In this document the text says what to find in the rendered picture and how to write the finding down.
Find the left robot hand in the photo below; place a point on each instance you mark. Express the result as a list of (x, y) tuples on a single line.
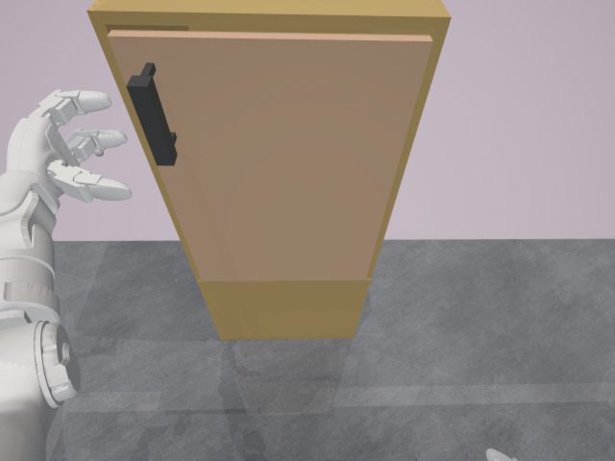
[(36, 147)]

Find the handle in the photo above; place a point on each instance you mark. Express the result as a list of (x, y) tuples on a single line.
[(144, 95)]

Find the robot left upper arm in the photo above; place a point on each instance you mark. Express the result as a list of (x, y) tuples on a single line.
[(38, 372)]

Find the left robot forearm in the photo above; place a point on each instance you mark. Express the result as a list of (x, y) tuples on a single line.
[(28, 206)]

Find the cupboard door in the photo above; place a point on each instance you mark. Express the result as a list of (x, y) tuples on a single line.
[(288, 143)]

